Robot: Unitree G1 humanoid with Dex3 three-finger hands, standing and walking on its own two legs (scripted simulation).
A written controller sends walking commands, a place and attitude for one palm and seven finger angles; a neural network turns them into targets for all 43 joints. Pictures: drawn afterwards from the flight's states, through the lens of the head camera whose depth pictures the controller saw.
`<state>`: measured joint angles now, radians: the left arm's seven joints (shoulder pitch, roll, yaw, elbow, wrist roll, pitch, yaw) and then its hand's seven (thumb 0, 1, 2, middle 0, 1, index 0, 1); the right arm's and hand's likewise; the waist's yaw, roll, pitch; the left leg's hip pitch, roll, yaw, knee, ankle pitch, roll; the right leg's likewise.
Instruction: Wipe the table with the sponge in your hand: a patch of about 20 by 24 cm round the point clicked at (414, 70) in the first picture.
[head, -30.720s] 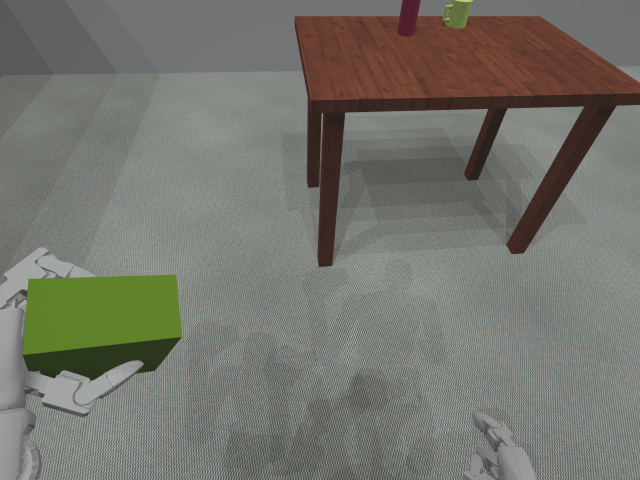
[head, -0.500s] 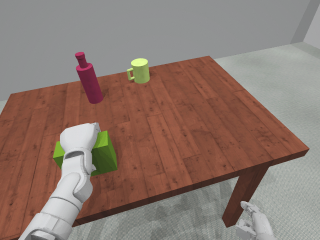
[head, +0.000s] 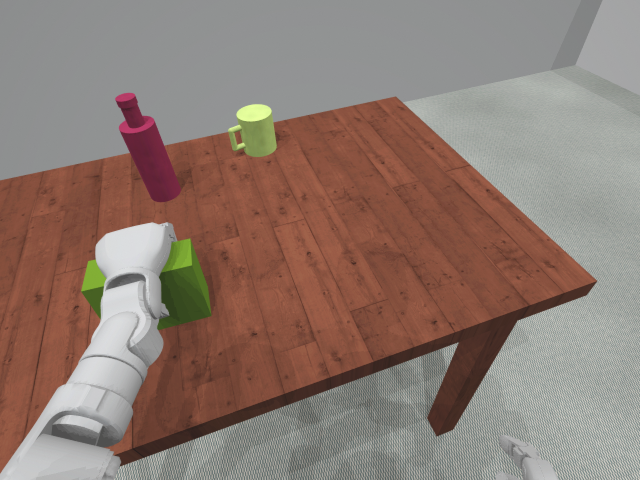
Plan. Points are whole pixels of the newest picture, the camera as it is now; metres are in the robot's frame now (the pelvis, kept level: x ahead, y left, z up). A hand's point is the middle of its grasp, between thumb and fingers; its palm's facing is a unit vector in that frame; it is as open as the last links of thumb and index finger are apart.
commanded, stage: wipe forward along the middle lane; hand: left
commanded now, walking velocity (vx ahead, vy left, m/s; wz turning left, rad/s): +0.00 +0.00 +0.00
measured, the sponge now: (156, 297) +0.35 +0.28 +0.03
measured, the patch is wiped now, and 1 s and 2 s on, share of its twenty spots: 0.90 0.90 0.90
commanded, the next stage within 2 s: slide back across to the first lane in 0.52 s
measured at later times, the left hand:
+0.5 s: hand (148, 244) +0.42 +0.30 +0.07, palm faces -0.08 -0.01 -1.00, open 10.0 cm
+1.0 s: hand (117, 242) +0.41 +0.35 +0.07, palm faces -0.08 -0.02 -1.00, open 10.1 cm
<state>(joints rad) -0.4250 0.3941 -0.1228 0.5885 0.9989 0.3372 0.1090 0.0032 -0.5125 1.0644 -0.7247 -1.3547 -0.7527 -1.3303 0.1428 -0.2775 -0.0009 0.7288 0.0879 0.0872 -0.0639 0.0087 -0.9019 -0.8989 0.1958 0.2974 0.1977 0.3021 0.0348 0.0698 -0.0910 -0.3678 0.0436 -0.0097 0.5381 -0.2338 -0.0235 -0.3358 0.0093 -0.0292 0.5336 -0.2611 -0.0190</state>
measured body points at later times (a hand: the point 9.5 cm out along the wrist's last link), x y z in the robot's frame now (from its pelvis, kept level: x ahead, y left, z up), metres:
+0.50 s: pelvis +0.00 +0.01 +0.00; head +0.03 +0.00 +0.45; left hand +0.42 +0.30 +0.12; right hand +0.11 -0.25 -0.13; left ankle +0.03 +0.14 -0.73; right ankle +0.01 -0.11 -0.73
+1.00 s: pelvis +0.02 +0.02 +0.00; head +0.04 +0.02 +0.45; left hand +0.41 +0.34 +0.13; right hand +0.13 -0.24 -0.12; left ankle +0.03 +0.14 -0.73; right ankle +0.01 -0.11 -0.73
